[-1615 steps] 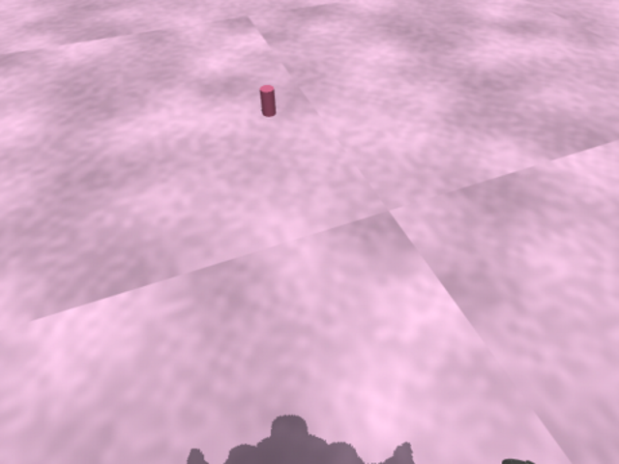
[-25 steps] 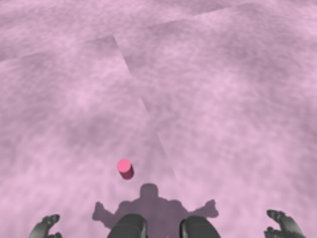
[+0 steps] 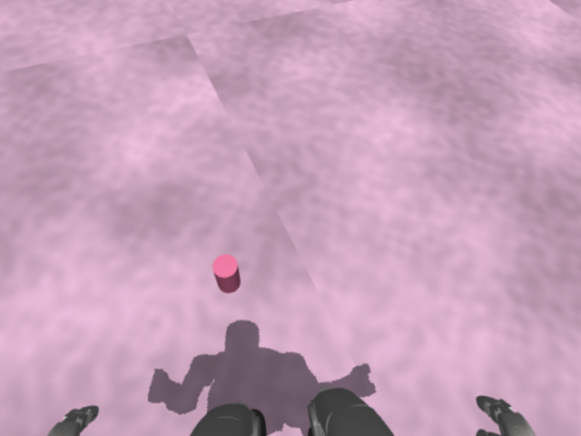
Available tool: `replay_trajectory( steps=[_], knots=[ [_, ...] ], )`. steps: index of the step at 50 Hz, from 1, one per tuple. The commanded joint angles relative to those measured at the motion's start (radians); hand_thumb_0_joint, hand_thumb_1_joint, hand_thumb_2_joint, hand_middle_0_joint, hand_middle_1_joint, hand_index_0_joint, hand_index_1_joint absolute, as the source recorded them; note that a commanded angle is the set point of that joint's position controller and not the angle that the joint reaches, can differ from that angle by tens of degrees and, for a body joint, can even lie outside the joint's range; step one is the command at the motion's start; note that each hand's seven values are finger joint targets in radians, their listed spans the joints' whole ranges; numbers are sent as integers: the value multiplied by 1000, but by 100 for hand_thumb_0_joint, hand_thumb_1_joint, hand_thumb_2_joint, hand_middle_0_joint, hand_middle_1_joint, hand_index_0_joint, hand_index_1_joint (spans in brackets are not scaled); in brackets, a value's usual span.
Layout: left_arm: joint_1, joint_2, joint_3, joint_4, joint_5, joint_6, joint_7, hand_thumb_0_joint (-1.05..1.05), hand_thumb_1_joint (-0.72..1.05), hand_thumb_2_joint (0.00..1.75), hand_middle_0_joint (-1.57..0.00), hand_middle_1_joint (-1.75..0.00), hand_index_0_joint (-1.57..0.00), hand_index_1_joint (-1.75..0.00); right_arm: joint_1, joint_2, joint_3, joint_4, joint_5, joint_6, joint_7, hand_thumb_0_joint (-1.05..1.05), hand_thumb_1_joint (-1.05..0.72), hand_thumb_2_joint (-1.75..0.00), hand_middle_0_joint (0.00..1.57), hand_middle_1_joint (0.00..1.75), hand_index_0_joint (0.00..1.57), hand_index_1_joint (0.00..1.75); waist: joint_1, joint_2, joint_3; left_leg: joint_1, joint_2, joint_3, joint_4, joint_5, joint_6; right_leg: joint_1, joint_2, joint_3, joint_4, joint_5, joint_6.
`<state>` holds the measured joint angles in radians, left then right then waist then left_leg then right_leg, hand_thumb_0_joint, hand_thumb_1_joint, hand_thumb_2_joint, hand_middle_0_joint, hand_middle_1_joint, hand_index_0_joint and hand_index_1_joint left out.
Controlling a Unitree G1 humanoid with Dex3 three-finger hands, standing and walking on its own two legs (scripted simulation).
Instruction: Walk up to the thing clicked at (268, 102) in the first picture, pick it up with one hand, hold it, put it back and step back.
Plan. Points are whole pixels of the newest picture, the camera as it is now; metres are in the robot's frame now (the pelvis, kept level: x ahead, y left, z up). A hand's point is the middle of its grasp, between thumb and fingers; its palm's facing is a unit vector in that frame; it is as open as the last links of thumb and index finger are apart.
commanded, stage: step back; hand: left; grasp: from the side
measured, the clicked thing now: (227, 274) +0.56 +0.16 -0.69
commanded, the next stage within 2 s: none
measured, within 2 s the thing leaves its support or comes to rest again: neither
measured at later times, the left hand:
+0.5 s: hand out of the picture +0.02 +0.25 -0.15, palm faces -0.02 -0.94 -0.35, open 7.4 cm
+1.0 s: hand out of the picture -0.20 +0.20 -0.14, palm faces -0.08 -0.91 -0.40, open 7.4 cm
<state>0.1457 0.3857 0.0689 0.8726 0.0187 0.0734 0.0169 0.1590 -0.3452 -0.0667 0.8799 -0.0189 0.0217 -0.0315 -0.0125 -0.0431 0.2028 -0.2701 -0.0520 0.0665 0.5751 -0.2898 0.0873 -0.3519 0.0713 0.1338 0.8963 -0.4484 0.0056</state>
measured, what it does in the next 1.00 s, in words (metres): walks backwards: right foot, then left foot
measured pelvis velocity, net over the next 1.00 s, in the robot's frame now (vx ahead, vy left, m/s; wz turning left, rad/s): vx -0.29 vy -0.07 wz -0.09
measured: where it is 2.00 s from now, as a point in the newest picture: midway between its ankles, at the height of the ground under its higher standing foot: outside the picture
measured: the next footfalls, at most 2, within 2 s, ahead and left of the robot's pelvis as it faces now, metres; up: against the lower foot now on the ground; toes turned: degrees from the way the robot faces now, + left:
right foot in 0.12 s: +0.00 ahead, -0.12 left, +0.00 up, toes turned +3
left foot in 0.46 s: -0.09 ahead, +0.11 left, +0.00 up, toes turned -2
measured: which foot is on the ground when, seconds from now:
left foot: down 0.00-0.16, up 0.18-0.44, down 0.46-0.94, up 0.96-1.00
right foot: up 0.00-0.10, down 0.12-0.50, up 0.52-0.88, down 0.90-1.00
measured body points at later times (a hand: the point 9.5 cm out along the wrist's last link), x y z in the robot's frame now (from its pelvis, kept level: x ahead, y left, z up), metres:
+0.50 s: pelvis -0.13 +0.00 -0.01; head -0.06 +0.02 +0.43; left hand +0.02 +0.30 -0.13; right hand -0.02 -0.32 -0.11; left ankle -0.13 +0.11 -0.73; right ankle -0.04 -0.12 -0.73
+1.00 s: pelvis -0.29 -0.07 -0.01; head -0.25 -0.09 +0.43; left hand -0.20 +0.25 -0.12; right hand -0.19 -0.40 -0.13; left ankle -0.19 +0.09 -0.69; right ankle -0.29 -0.19 -0.73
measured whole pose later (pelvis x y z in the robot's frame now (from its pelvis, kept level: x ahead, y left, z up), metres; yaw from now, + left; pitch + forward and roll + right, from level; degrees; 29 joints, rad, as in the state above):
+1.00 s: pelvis -0.29 -0.07 -0.01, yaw -5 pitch -3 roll +1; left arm 0.23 0.36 0.08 0.83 0.05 0.08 -0.04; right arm 0.14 -0.43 -0.08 0.82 -0.01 0.05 -0.04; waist 0.03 0.03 0.15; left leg -0.53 0.00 -0.10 0.95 -0.46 0.00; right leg -0.28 0.01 0.06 0.73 -0.40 -0.01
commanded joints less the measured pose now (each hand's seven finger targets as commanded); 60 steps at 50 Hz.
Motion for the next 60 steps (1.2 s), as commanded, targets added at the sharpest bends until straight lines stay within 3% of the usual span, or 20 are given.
replay_trajectory(
  steps=[1,6,8,10,13,19,22,24,25,26,30,39,44,45,46,47,48,52,56,60],
  knots=[
    [9,156,45,-97,10,-39,9,0,90,90,-20,-30,-20,-30,32,-270,-75,-69,0,-13,-15,0,-90,-90,20,30,20,30,-20,175,-268,277,307,-312,-95,541,60,-40,-37,-50,-165,-1,-16],
    [116,177,58,-56,26,-56,4,0,90,90,-20,-30,-20,-30,-50,-257,-63,-93,18,-7,-2,0,-90,-90,20,30,20,30,38,32,-307,75,259,-258,8,299,40,197,-86,-5,-413,357,-72],
    [42,268,78,-98,19,-57,-2,0,90,90,-20,-30,-20,-30,-93,-208,-47,-103,27,-6,0,0,-90,-90,20,30,20,30,45,-219,-217,-87,5,-96,265,-45,-71,127,-320,327,-504,543,-258],
    [-4,267,77,-148,25,-66,4,0,90,90,-20,-30,-20,-30,-43,-227,-51,-84,17,2,-5,0,-90,-90,20,30,20,30,43,-199,-150,-110,-21,-192,534,-364,-92,30,-442,427,-531,657,-349],
    [-48,208,67,-173,15,-64,14,0,90,90,-20,-30,-20,-30,-13,-210,-35,-61,24,-3,-1,0,-90,-90,20,30,20,30,20,-86,-138,-136,-72,-203,598,-273,-90,53,-295,178,-476,754,-266],
    [32,192,66,-197,29,-37,9,0,90,90,-20,-30,-20,-30,22,-195,-22,-90,19,-24,-12,0,-90,-90,20,30,20,30,55,-118,-280,-171,3,-86,156,-218,-115,374,-233,99,-361,765,-205],
    [2,208,64,-217,12,-16,-2,0,90,90,-20,-30,-20,-30,86,-191,-36,-72,2,-36,-10,0,-90,-90,20,30,20,30,11,-110,-316,-9,10,-40,-215,100,-100,329,-191,62,-242,651,-144],
    [16,159,51,-235,6,-6,-9,0,90,90,-20,-30,-20,-30,71,-281,-67,-87,-27,-40,-11,0,-90,-90,20,30,20,30,24,74,-305,191,224,-336,-225,232,-25,-11,-89,32,-135,281,-66],
    [17,138,52,-226,9,-5,-5,0,90,90,-20,-30,-20,-30,24,-360,-81,-100,-36,-39,-6,0,-90,-90,20,30,20,30,35,210,-262,212,386,-532,-235,338,64,-210,68,-7,33,-116,-32],
    [-52,191,71,-231,25,-6,12,0,90,90,-20,-30,-20,-30,42,-411,-97,-114,-18,-38,-4,0,-90,-90,20,30,20,30,-42,247,-242,19,518,-606,-247,360,190,-117,40,72,214,-222,-17],
    [56,189,83,-169,5,-5,-5,0,90,90,-20,-30,-20,-30,-85,-277,-60,-132,-23,-47,-16,0,-90,-90,20,30,20,30,74,149,-168,36,294,-273,-185,453,95,-182,59,118,429,-17,-21],
    [42,183,78,-173,17,-13,-24,0,90,90,-20,-30,-20,-30,41,-316,-83,-144,-15,-44,-18,0,-90,-90,20,30,20,30,-20,217,-255,216,344,-293,-131,305,159,-132,-38,24,75,-70,43],
    [222,175,85,-73,13,-25,-34,0,90,90,-20,-30,-20,-30,-58,-335,-72,-175,-12,-11,-11,0,-90,-90,20,30,20,30,67,242,-314,-15,286,-196,6,272,76,216,-70,-114,-445,151,-21],
    [221,201,94,-62,23,-28,-34,0,90,90,-20,-30,-20,-30,-42,-294,-56,-169,-6,-1,-8,0,-90,-90,20,30,20,30,59,161,-286,-123,219,-178,68,119,26,258,-60,-80,-470,169,-27],
    [216,278,112,-81,40,-30,-35,0,90,90,-20,-30,-20,-30,-41,-239,-43,-182,3,1,-11,0,-90,-90,20,30,20,30,74,-75,-228,-309,66,-146,227,-139,-39,228,-214,200,-530,78,-87],
    [98,382,128,-138,39,-21,-37,0,90,90,-20,-30,-20,-30,-66,-227,-49,-195,11,2,-29,0,-90,-90,20,30,20,30,91,-270,-176,-281,-47,-124,465,-318,-94,-55,-426,410,-643,-31,-252],
    [4,415,131,-174,43,-26,-27,0,90,90,-20,-30,-20,-30,-55,-292,-76,-173,7,4,-38,0,-90,-90,20,30,20,30,71,-281,-96,-204,11,-210,625,-329,-92,-247,-495,510,-700,-94,-307],
    [-108,221,85,-190,34,-33,-12,0,90,90,-20,-30,-20,-30,77,-240,-39,-86,20,-7,-24,0,-90,-90,20,30,20,30,-12,-136,-102,-238,-63,-204,671,-152,-93,-68,-237,39,-480,294,-164],
    [24,208,83,-188,39,-33,4,0,90,90,-20,-30,-20,-30,61,-215,-17,-103,13,-26,-26,0,-90,-90,20,30,20,30,59,-179,-192,-289,-28,-142,433,-222,-115,237,-262,56,-399,541,-206],
    [9,210,79,-211,24,-21,17,0,90,90,-20,-30,-20,-30,113,-216,-27,-97,-8,-39,-18,0,-90,-90,20,30,20,30,45,-153,-296,-151,45,-93,37,-141,-86,338,-317,77,-269,693,-201]
  ],
)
